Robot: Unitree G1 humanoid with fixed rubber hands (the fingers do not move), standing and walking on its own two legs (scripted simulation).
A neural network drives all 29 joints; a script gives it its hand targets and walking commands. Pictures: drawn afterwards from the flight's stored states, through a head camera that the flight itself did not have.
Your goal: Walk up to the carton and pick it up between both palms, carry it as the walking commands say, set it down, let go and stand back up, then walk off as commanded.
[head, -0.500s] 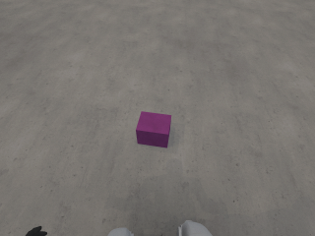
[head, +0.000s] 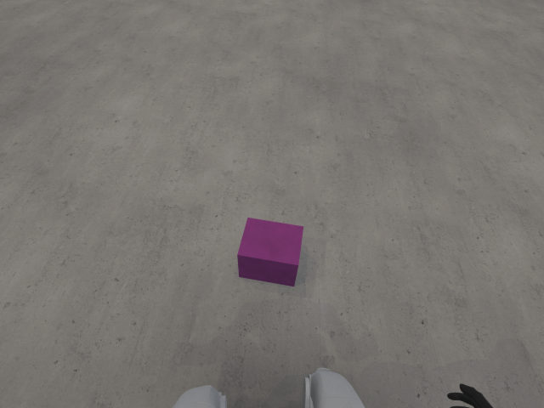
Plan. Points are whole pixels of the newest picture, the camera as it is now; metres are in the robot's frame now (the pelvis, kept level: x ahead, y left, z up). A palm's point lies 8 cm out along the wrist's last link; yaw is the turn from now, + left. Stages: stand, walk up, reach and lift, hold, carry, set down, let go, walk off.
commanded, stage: walk up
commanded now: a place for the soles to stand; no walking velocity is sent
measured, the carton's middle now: (270, 252) +0.75 -0.01 -0.64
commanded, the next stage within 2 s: none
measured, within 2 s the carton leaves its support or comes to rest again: neither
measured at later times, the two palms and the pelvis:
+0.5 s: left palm (14, 372) +0.18 +0.41 -0.11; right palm (436, 339) +0.25 -0.29 -0.10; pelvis +0.14 +0.05 -0.02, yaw +1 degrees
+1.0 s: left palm (84, 273) +0.35 +0.36 -0.09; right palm (417, 314) +0.29 -0.26 -0.10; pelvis +0.19 +0.05 +0.00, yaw -2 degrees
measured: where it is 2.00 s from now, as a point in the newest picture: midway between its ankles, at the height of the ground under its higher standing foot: (249, 373)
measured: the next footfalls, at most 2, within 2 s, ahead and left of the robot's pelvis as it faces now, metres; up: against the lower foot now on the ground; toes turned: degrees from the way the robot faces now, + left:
right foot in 0.04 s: +0.16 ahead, -0.13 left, +0.00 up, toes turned -6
left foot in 0.36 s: +0.24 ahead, +0.17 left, +0.00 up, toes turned +4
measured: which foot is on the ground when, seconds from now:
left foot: down 0.00-0.08, up 0.10-0.34, down 0.36-1.00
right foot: up 0.00-0.02, down 0.04-0.38, up 0.40-0.58, down 0.60-1.00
